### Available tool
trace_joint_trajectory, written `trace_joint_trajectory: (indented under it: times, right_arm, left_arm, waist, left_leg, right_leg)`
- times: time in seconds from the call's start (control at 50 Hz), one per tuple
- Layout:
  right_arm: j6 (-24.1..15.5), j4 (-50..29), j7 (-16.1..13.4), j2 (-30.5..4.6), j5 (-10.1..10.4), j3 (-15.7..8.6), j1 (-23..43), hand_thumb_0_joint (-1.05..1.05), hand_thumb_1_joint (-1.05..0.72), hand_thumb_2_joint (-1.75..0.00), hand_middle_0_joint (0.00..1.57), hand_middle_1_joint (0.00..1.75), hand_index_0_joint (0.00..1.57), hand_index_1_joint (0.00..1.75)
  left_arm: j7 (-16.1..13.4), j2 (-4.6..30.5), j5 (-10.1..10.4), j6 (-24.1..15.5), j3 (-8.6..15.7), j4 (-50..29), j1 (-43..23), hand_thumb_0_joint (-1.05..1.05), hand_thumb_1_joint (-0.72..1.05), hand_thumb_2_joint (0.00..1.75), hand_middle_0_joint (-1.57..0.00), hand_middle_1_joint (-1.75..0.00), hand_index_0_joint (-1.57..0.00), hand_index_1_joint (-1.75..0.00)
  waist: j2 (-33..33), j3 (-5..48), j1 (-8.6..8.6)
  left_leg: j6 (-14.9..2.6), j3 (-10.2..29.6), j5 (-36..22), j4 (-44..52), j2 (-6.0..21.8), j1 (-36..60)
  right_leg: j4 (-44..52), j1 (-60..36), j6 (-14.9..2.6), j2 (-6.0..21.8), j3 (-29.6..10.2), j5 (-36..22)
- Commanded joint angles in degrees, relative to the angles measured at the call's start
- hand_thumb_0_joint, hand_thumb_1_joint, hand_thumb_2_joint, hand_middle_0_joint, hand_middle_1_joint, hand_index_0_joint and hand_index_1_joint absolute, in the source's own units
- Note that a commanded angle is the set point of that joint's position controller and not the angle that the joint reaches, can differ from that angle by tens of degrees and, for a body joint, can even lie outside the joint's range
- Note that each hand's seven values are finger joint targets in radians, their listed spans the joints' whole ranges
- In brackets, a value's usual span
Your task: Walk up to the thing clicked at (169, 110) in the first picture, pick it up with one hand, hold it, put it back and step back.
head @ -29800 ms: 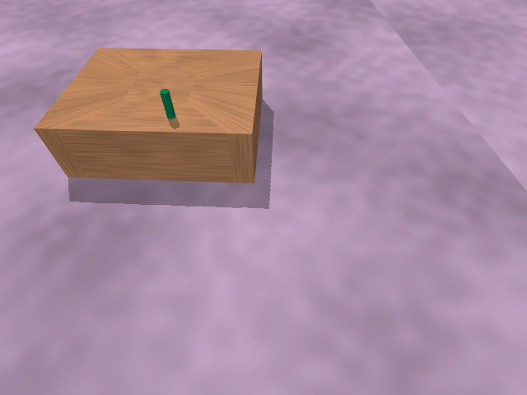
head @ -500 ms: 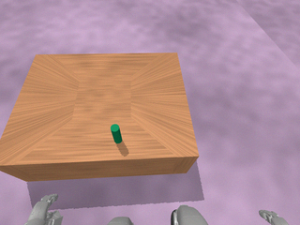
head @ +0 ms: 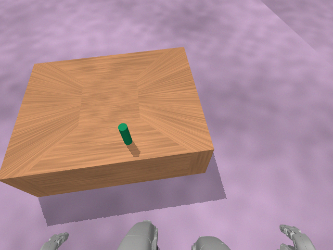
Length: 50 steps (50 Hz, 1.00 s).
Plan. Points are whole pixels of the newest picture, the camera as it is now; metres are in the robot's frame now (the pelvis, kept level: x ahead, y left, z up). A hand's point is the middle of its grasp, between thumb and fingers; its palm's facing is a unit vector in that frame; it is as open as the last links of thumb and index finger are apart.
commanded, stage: step back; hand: left
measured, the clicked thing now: (125, 134) +0.59 +0.23 -0.36
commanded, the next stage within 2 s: none
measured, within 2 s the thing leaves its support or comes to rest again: neither
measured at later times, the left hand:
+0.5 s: hand out of the picture -0.04 +0.27 -0.15, palm faces +0.01 -0.92 -0.38, open 7.4 cm
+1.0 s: hand out of the picture -0.17 +0.24 -0.14, palm faces +0.06 -0.91 -0.41, open 7.4 cm
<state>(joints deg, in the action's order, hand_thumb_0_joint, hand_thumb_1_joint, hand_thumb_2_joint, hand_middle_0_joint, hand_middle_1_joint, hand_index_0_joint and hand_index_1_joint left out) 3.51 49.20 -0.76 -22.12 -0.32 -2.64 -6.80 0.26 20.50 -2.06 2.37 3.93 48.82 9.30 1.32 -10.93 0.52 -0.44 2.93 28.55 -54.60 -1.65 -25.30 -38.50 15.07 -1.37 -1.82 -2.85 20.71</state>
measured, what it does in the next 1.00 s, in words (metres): walks backwards: left foot, then right foot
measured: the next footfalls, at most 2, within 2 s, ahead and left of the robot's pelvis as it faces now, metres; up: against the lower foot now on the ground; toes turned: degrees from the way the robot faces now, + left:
left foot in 0.24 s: -0.04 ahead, +0.12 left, +0.00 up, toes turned +2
right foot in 0.58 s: -0.15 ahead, -0.16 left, +0.00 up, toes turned +3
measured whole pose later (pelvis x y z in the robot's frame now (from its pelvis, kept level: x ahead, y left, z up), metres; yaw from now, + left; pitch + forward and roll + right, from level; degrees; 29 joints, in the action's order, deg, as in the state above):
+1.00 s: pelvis -0.29 -0.04 +0.00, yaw +4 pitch -3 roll +1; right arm 2.0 49.6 0.3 -21.2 -2.3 -2.0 -10.6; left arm -1.5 23.0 -1.2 4.3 4.1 45.6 5.4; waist -1.8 -11.6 0.1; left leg -1.1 1.2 18.5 -38.7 -1.8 -16.8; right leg -58.1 27.4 -0.5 -2.8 -5.7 30.2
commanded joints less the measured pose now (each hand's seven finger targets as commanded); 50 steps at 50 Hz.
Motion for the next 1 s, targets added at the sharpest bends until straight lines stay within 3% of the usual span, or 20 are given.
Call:
trace_joint_trajectory:
  times: [0.0,0.14,0.18,0.2,0.24,0.26,0.32,0.46,0.54,0.56,0.58,0.6,0.62,0.68,0.76,0.82,0.86,0.9,0.92,0.98]
  right_arm:
    - [-1.9,-2.7,-1.4,-11.6,1.0,-3.0,-3.3,0.00,-0.90,-0.90,0.20,0.30,0.20,0.30]
    - [-2.8,-3.6,-1.0,-10.3,-0.5,-2.7,-4.3,0.00,-0.90,-0.90,0.20,0.30,0.20,0.30]
    - [-3.5,-1.9,-0.8,-10.1,-0.7,-3.2,-8.5,0.00,-0.90,-0.90,0.20,0.30,0.20,0.30]
    - [-4.0,-2.2,-0.8,-11.8,-1.6,-4.0,-7.7,0.00,-0.90,-0.90,0.20,0.30,0.20,0.30]
    - [-4.0,-4.0,-0.1,-21.7,-1.6,-6.0,-5.3,0.00,-0.90,-0.90,0.20,0.30,0.20,0.30]
    - [-4.1,-3.9,-0.3,-20.9,-1.7,-6.1,-3.8,0.00,-0.90,-0.90,0.20,0.30,0.20,0.30]
    - [-4.3,-5.4,-0.9,-14.8,-1.8,-4.2,1.5,0.00,-0.90,-0.90,0.20,0.30,0.20,0.30]
    - [-3.6,-6.3,-1.1,-14.7,-1.6,-4.7,-4.4,0.00,-0.90,-0.90,0.20,0.30,0.20,0.30]
    - [-2.1,-7.9,-0.5,-15.9,-0.8,-4.7,0.6,0.00,-0.90,-0.90,0.20,0.30,0.20,0.30]
    - [-1.7,-8.1,-0.5,-13.6,-0.3,-3.7,0.0,0.00,-0.90,-0.90,0.20,0.30,0.20,0.30]
    - [-1.6,-8.9,-0.3,-10.4,0.1,-2.9,-0.8,0.00,-0.90,-0.90,0.20,0.30,0.20,0.30]
    - [-1.3,-9.0,-1.5,-10.2,0.2,-3.3,2.3,0.00,-0.90,-0.90,0.20,0.30,0.20,0.30]
    - [-1.1,-8.2,-1.7,-12.4,0.4,-4.2,2.0,0.00,-0.90,-0.90,0.20,0.30,0.20,0.30]
    - [-1.9,-4.7,-1.5,-11.9,1.2,-3.2,-3.9,0.00,-0.90,-0.90,0.20,0.30,0.20,0.30]
    - [-2.4,-5.6,-1.4,-10.7,0.0,-2.7,-3.0,0.00,-0.90,-0.90,0.20,0.30,0.20,0.30]
    - [-2.6,-4.9,-1.0,-10.5,-0.8,-3.1,-5.9,0.00,-0.90,-0.90,0.20,0.30,0.20,0.30]
    - [-3.0,-2.9,-0.8,-10.7,-1.3,-3.6,-8.8,0.00,-0.90,-0.90,0.20,0.30,0.20,0.30]
    - [-3.2,-4.7,-0.3,-18.7,-2.5,-5.2,-4.9,0.00,-0.90,-0.90,0.20,0.30,0.20,0.30]
    - [-3.4,-5.2,0.0,-22.0,-2.0,-6.0,-5.4,0.00,-0.90,-0.90,0.20,0.30,0.20,0.30]
    - [-3.6,-5.2,-0.9,-15.4,-2.0,-3.9,1.4,0.00,-0.90,-0.90,0.20,0.30,0.20,0.30]
  left_arm:
    - [-1.7,15.1,0.5,-1.8,4.1,-7.8,-5.0,0.00,0.90,0.90,-0.20,-0.30,-0.20,-0.30]
    - [-1.8,14.4,0.0,-0.5,3.6,-9.3,-0.6,0.00,0.90,0.90,-0.20,-0.30,-0.20,-0.30]
    - [-1.3,14.9,1.0,0.1,3.2,-9.9,-1.6,0.00,0.90,0.90,-0.20,-0.30,-0.20,-0.30]
    - [-1.1,13.0,1.1,0.4,2.6,-10.2,-1.3,0.00,0.90,0.90,-0.20,-0.30,-0.20,-0.30]
    - [-2.0,12.5,1.1,0.4,3.3,-11.1,-4.5,0.00,0.90,0.90,-0.20,-0.30,-0.20,-0.30]
    - [-2.4,13.2,0.4,0.5,3.6,-10.0,-5.4,0.00,0.90,0.90,-0.20,-0.30,-0.20,-0.30]
    - [-1.8,12.9,1.7,0.6,4.2,-7.1,1.0,0.00,0.90,0.90,-0.20,-0.30,-0.20,-0.30]
    - [-0.9,11.6,0.7,-0.4,3.9,-7.9,-0.1,0.00,0.90,0.90,-0.20,-0.30,-0.20,-0.30]
    - [-0.7,10.4,0.5,-1.2,3.8,-3.2,8.5,0.00,0.90,0.90,-0.20,-0.30,-0.20,-0.30]
    - [-0.9,12.8,-0.2,-1.6,4.4,-3.0,8.5,0.00,0.90,0.90,-0.20,-0.30,-0.20,-0.30]
    - [-0.8,17.8,-0.8,-2.0,5.7,-3.9,8.3,0.00,0.90,0.90,-0.20,-0.30,-0.20,-0.30]
    - [-0.8,23.6,-0.6,-1.6,6.5,-5.7,3.5,0.00,0.90,0.90,-0.20,-0.30,-0.20,-0.30]
    - [-1.0,22.7,-0.3,-2.0,6.3,-7.2,0.6,0.00,0.90,0.90,-0.20,-0.30,-0.20,-0.30]
    - [-1.6,16.1,-0.2,-2.0,4.7,-7.9,-4.8,0.00,0.90,0.90,-0.20,-0.30,-0.20,-0.30]
    - [-2.4,14.9,-0.5,-1.3,4.2,-7.9,-0.1,0.00,0.90,0.90,-0.20,-0.30,-0.20,-0.30]
    - [-2.5,15.7,0.2,-0.7,3.8,-8.8,-1.7,0.00,0.90,0.90,-0.20,-0.30,-0.20,-0.30]
    - [-2.0,14.9,0.9,0.1,2.9,-9.1,-1.5,0.00,0.90,0.90,-0.20,-0.30,-0.20,-0.30]
    - [-1.9,10.7,1.4,0.4,1.9,-9.4,0.2,0.00,0.90,0.90,-0.20,-0.30,-0.20,-0.30]
    - [-2.7,13.5,1.0,0.4,3.4,-9.5,-4.5,0.00,0.90,0.90,-0.20,-0.30,-0.20,-0.30]
    - [-2.3,12.8,1.9,0.7,3.5,-5.6,-0.3,0.00,0.90,0.90,-0.20,-0.30,-0.20,-0.30]
  waist:
    - [-9.3,8.9,-0.89]
    - [-13.7,13.0,1.54]
    - [-11.4,15.4,-0.85]
    - [-7.1,15.2,-0.45]
    - [11.9,13.2,-3.24]
    - [8.5,11.1,-2.99]
    - [5.1,9.7,1.98]
    - [7.7,13.9,-2.37]
    - [9.8,17.5,1.94]
    - [6.7,16.4,1.82]
    - [-7.0,13.8,1.38]
    - [-18.3,11.3,3.63]
    - [-14.9,7.8,2.33]
    - [-8.9,8.5,-1.38]
    - [-11.9,11.3,2.30]
    - [-13.4,13.0,1.04]
    - [-9.7,14.3,-0.31]
    - [10.4,13.6,0.63]
    - [11.6,13.7,-3.13]
    - [3.0,11.5,2.08]
  left_leg:
    - [0.86,5.9,1.9,-15.4,-4.8,-0.7]
    - [0.80,-1.7,-1.0,14.6,-0.3,3.7]
    - [0.08,-4.3,-15.4,30.8,-0.3,12.1]
    - [-1.38,3.1,-21.2,31.8,4.0,16.3]
    - [-15.44,27.1,-35.6,35.8,25.9,12.1]
    - [-17.33,27.5,-34.6,35.9,26.5,8.2]
    - [-12.12,11.6,-40.1,30.9,16.8,11.1]
    - [-13.67,9.0,-43.3,25.0,16.5,21.1]
    - [-9.03,6.0,-34.3,19.0,13.8,13.9]
    - [-5.99,6.2,-26.0,16.6,11.3,6.6]
    - [-1.97,3.9,-9.9,7.3,2.3,-5.2]
    - [0.09,2.9,7.9,-7.1,-4.1,-3.8]
    - [0.36,8.4,8.0,-15.5,-1.8,-0.9]
    - [0.77,6.2,-0.1,-16.7,-4.6,-2.3]
    - [1.43,2.9,2.1,-1.6,-2.3,-3.1]
    - [0.12,-0.6,-1.8,15.5,0.6,3.3]
    - [-0.61,-2.7,-16.9,30.2,-0.3,12.5]
    - [-10.08,24.2,-27.1,35.2,19.3,17.8]
    - [-17.62,30.8,-32.6,36.1,26.5,9.2]
    - [-13.41,13.9,-36.9,31.1,17.6,7.3]
  right_leg:
    - [12.7,0.9,-11.58,14.3,-12.4,-34.1]
    - [7.1,-10.3,-9.79,13.4,-10.3,-33.5]
    - [2.2,-8.0,-7.15,11.5,-9.2,-29.0]
    - [0.1,-0.8,-4.13,9.2,-8.5,-21.1]
    - [-20.3,10.9,0.62,-3.7,-3.3,16.9]
    - [-29.1,10.3,0.46,-4.2,-8.8,17.0]
    - [-36.5,13.1,0.64,-4.6,-9.7,8.7]
    - [-13.7,9.6,3.33,-1.1,-2.8,9.5]
    - [13.6,-4.9,0.89,-0.5,3.6,-6.9]
    - [15.2,-9.2,0.16,1.4,-0.8,-9.5]
    - [17.1,-10.7,-3.39,12.0,-18.7,-9.7]
    - [21.2,3.9,-14.79,24.5,-29.9,-13.8]
    - [22.2,11.3,-16.39,26.4,-31.5,-14.7]
    - [12.0,4.1,-10.71,15.1,-11.5,-27.1]
    - [8.7,-7.7,-11.02,15.5,-10.5,-34.0]
    - [5.4,-8.4,-9.45,16.0,-10.8,-33.0]
    - [0.0,-3.5,-6.01,12.2,-8.0,-26.0]
    - [-15.0,15.0,-0.02,-1.4,0.5,8.9]
    - [-26.2,10.2,0.71,-2.0,-4.3,18.6]
    - [-37.1,10.8,0.22,-3.9,-9.1,10.4]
